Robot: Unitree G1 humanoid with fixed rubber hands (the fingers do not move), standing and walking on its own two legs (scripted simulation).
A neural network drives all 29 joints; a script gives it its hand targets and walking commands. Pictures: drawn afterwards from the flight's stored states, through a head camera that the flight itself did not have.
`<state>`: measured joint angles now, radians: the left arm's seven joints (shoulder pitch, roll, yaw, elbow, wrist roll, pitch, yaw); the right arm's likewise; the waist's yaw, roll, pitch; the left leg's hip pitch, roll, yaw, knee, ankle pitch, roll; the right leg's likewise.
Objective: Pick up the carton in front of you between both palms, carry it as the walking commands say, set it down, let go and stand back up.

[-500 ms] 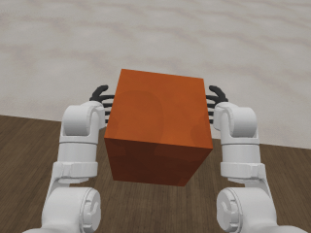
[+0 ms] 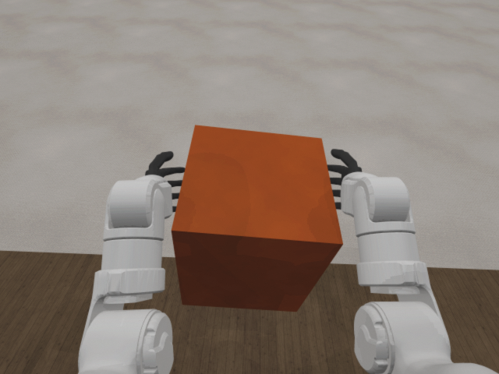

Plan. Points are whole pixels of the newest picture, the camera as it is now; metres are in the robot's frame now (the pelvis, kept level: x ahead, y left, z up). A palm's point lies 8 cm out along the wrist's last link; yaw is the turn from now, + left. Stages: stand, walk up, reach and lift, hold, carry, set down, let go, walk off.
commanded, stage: carry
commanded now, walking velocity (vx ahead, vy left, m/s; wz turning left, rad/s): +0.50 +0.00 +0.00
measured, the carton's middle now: (249, 224) +0.36 -0.02 +0.05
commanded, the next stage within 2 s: none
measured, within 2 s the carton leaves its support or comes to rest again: neither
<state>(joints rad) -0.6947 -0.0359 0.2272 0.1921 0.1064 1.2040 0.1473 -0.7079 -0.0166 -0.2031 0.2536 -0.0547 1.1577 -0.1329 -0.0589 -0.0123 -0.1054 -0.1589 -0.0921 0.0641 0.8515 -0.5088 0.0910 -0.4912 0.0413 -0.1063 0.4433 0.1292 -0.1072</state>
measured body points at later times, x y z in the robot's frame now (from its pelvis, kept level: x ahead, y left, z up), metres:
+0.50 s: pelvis +0.28 +0.00 -0.02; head +0.30 -0.01 +0.43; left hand +0.65 +0.16 +0.11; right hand +0.66 -0.14 +0.11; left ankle +0.44 +0.07 -0.73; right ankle +0.12 -0.05 -0.72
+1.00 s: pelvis +0.57 +0.00 -0.04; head +0.60 +0.01 +0.41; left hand +0.96 +0.12 +0.07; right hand +0.94 -0.18 +0.08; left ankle +0.44 +0.05 -0.76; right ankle +0.72 -0.12 -0.74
